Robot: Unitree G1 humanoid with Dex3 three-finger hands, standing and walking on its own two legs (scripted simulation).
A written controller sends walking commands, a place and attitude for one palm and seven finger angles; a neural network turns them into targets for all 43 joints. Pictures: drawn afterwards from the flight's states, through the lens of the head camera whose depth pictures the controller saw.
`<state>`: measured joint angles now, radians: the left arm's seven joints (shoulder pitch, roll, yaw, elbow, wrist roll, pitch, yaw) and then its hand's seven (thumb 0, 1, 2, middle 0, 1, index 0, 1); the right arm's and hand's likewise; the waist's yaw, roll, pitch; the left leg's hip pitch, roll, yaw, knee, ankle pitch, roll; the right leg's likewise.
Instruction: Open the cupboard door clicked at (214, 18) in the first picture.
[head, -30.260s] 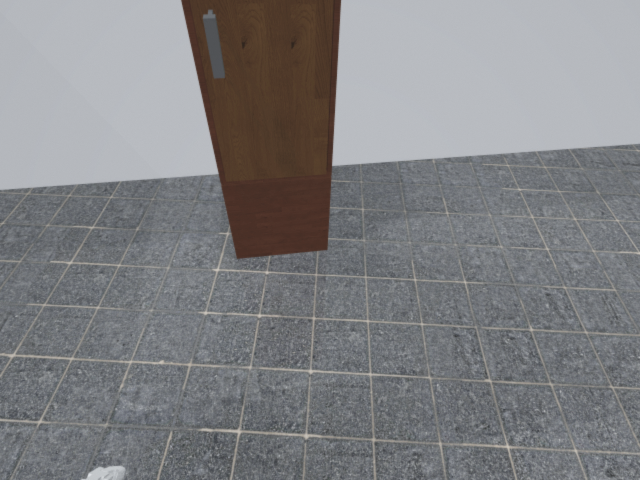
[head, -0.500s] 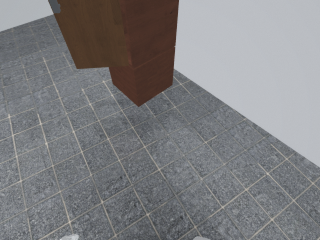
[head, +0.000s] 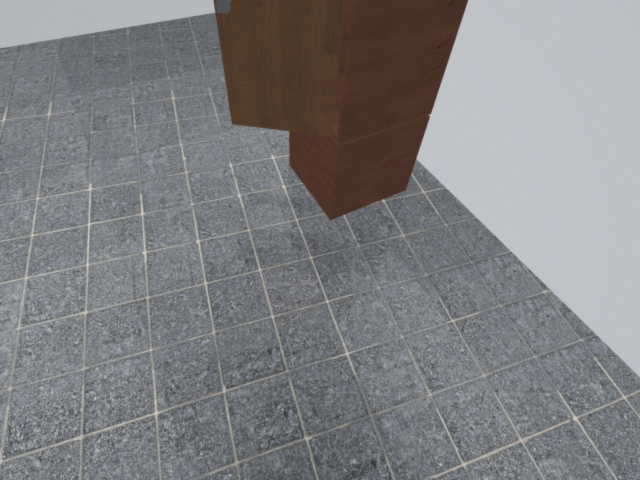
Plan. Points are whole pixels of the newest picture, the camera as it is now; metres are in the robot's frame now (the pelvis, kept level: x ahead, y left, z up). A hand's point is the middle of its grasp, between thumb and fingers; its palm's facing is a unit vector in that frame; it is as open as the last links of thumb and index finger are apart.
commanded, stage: take the last steps up to it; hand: left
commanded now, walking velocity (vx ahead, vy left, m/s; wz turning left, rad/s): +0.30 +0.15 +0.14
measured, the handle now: out of the picture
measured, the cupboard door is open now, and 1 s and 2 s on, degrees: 54 54 54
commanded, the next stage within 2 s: come to a stop and stand still in 1.38 s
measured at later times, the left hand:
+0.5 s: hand (219, 386) +0.26 +0.17 -0.15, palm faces +0.04 -0.98 -0.20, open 7.3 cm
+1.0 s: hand (158, 396) +0.24 +0.27 -0.18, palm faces +0.17 -0.97 -0.16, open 7.3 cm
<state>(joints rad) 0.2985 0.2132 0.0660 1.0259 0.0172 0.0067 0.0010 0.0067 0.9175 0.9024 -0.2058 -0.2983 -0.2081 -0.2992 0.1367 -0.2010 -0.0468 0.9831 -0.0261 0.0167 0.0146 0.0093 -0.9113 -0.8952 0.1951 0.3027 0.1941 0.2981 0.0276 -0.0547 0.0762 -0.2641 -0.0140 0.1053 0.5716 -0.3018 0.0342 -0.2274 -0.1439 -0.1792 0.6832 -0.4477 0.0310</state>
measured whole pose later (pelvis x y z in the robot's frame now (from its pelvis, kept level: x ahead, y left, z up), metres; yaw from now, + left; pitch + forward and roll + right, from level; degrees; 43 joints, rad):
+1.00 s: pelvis +0.31 +0.10 +0.00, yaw +4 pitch +0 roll +0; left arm 0.35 0.17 0.05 1.14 0.02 -0.01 0.00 0.01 0.92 0.90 -0.20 -0.30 -0.20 -0.30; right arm 0.12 -0.17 -0.04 0.97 -0.03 -0.06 0.00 0.00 -0.91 -0.89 0.19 0.30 0.19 0.30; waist 0.05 -0.04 0.07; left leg -0.34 0.03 0.16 0.59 -0.26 0.06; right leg -0.35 -0.12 -0.06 1.12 -0.45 -0.01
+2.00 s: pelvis +0.54 +0.12 +0.00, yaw +1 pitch +1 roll +0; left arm 0.22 0.20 0.05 0.99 0.01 0.04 0.02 0.01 0.92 0.90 -0.20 -0.30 -0.20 -0.30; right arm 0.11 -0.19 -0.05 0.97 -0.02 0.03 -0.04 0.01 -0.91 -0.89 0.20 0.30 0.20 0.30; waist 0.01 0.02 0.07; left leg -0.40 0.08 0.08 0.56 -0.18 -0.01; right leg -0.27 -0.02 -0.05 0.65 -0.40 0.00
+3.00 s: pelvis +0.48 +0.14 +0.01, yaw +1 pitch -3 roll +0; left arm 0.27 0.25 -0.02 1.03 0.02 0.01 0.02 0.01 0.91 0.90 -0.20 -0.30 -0.20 -0.30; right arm 0.22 -0.24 0.00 1.04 -0.02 0.00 0.00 0.01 -0.91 -0.89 0.20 0.30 0.20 0.30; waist 0.00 -0.01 -0.01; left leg -0.22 -0.02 0.06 0.44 -0.18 0.05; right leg -0.18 -0.03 -0.03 0.43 -0.21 0.02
